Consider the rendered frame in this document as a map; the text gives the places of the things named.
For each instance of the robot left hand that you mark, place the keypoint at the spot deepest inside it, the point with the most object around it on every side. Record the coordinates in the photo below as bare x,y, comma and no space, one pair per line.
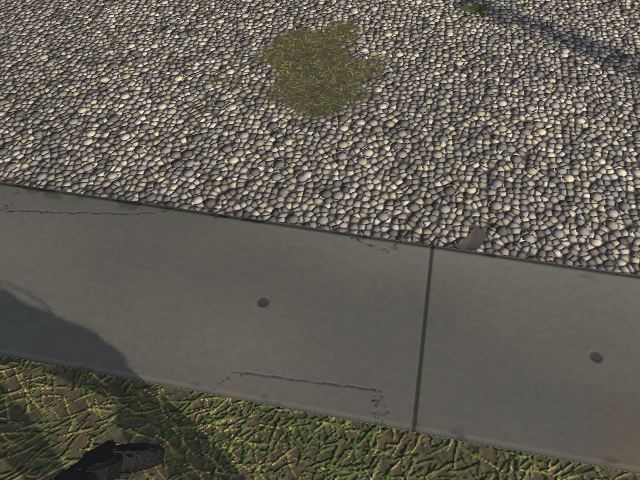
110,461

